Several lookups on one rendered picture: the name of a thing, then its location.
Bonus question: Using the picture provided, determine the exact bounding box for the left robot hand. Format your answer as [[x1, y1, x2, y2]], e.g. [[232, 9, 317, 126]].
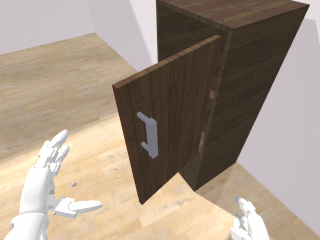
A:
[[19, 129, 103, 219]]

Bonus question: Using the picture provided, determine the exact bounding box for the cupboard door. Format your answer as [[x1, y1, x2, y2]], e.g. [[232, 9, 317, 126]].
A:
[[112, 34, 222, 205]]

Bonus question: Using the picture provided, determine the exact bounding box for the handle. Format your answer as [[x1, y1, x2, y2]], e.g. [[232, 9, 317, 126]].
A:
[[136, 111, 158, 159]]

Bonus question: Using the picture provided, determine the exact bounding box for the right robot hand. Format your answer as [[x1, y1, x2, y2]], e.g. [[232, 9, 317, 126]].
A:
[[231, 195, 270, 240]]

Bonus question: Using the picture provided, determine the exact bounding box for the left robot forearm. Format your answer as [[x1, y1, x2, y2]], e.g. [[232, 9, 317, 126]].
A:
[[4, 212, 49, 240]]

